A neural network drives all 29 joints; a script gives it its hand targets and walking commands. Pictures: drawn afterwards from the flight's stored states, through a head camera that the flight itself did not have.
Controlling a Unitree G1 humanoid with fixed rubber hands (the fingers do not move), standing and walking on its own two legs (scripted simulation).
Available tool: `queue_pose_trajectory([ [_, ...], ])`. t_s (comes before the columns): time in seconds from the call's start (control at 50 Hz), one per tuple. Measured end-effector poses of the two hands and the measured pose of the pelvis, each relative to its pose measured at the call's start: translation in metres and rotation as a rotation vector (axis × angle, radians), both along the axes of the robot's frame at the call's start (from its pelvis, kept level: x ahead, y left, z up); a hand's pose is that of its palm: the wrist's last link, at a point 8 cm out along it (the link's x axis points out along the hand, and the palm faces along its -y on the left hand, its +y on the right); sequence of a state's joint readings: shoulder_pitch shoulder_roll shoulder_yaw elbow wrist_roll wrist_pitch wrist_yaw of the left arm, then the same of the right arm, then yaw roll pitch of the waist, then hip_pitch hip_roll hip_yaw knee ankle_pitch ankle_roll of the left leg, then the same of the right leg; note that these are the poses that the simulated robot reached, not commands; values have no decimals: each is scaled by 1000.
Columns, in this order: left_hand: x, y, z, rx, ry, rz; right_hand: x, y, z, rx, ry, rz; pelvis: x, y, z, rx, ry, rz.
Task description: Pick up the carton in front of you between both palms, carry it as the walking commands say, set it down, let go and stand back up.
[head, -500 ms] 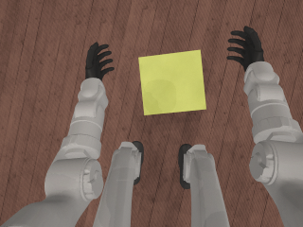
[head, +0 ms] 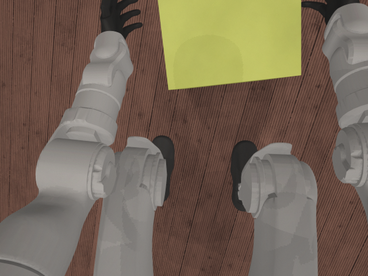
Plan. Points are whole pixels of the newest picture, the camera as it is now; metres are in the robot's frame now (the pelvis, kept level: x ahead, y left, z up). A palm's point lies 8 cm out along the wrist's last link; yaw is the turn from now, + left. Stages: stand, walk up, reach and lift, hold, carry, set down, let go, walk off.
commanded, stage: reach and lift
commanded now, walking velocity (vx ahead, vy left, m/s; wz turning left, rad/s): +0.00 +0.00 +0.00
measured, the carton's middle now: (223, 34) +0.52 -0.05 -0.26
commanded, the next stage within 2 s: none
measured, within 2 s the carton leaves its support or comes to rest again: leaves its support in 0.82 s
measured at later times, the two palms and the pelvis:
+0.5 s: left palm (121, 25) +0.52 +0.14 -0.19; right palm (320, 6) +0.54 -0.20 -0.19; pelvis +0.01 +0.00 -0.01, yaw +0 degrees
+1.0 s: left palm (125, 13) +0.53 +0.12 -0.15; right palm (318, 0) +0.54 -0.18 -0.16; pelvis +0.01 +0.00 -0.02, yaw -1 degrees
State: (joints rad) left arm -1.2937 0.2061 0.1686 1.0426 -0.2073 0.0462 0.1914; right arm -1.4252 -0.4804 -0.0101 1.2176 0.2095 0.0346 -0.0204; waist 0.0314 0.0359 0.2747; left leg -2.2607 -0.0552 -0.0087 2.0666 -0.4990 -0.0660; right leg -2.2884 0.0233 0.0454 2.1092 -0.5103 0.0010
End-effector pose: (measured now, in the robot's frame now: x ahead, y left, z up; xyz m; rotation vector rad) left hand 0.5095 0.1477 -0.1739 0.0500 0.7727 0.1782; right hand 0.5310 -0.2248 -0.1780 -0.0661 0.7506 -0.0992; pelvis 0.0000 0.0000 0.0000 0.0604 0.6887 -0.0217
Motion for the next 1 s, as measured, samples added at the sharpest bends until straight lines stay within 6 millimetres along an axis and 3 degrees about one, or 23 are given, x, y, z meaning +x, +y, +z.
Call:
queue_pose_trajectory([
  [0.08,10,8,-12,9,-12,11,1,3,-23,0,0,7,2,-2,-12,3,-19,7],
  [0.16,14,9,-20,3,-10,8,4,8,-32,0,-10,19,5,-3,-18,1,-33,11],
  [0.28,19,3,-16,-3,-28,-3,13,13,-22,3,-41,26,11,-3,-19,0,-25,12],
  [0.48,14,-6,-12,-19,-19,-13,6,19,-16,7,-13,29,11,0,-13,-3,-1,10],
  [0.62,21,-33,-10,-42,-31,-39,9,35,-15,16,-17,48,6,2,-11,-7,-6,11],
  [0.8,25,-34,-8,-46,-15,13,14,37,-12,-5,30,54,7,0,-18,-11,-26,5],
  [0.92,27,-30,7,-42,-42,33,12,42,-4,9,10,48,12,0,-23,-12,-21,7],
  [1.0,20,-31,28,-62,-91,48,6,41,18,23,-35,30,13,1,-20,-14,-17,0],
])
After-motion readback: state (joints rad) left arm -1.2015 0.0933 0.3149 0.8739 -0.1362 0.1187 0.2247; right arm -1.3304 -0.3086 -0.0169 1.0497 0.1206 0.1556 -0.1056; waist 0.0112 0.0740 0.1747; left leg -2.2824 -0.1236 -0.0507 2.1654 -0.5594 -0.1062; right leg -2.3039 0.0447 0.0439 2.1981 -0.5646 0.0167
